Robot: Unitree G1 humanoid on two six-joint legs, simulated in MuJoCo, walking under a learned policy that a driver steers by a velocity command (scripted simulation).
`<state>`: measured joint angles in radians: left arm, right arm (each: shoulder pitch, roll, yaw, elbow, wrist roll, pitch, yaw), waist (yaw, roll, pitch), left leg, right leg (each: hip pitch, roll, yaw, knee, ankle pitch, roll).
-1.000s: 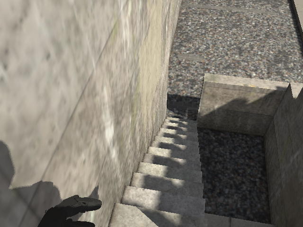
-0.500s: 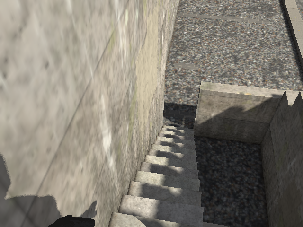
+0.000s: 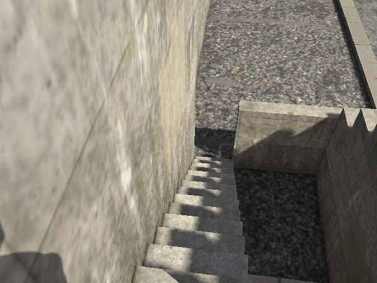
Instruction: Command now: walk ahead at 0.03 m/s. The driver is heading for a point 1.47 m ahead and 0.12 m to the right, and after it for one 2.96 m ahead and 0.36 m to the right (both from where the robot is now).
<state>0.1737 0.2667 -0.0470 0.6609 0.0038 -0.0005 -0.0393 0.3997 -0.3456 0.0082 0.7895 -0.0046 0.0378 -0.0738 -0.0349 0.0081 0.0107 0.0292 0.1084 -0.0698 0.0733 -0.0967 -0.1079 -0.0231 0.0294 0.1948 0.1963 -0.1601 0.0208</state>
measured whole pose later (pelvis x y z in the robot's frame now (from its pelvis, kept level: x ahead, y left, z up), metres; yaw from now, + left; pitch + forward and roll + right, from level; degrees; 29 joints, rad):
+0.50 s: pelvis +0.00 +0.00 +0.00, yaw +0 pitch -1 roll -1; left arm 0.19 0.24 -0.04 0.69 0.01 0.00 -0.06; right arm 0.40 -0.33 0.01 0.86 -0.01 0.02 -0.09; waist -0.03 0.00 0.01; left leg 0.03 0.12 -0.08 0.07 -0.09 -0.11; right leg -0.02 0.04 0.19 0.18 -0.14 0.01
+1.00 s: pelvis +0.00 -0.01 +0.00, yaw +0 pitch +0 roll +0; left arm 0.08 0.26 -0.07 0.55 0.04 -0.02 -0.07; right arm 0.20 -0.32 0.07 0.63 0.00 0.01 -0.10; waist 0.01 0.01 0.05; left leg 0.02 0.12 -0.08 0.08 -0.10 -0.12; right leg -0.04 0.04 0.19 0.22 -0.17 0.01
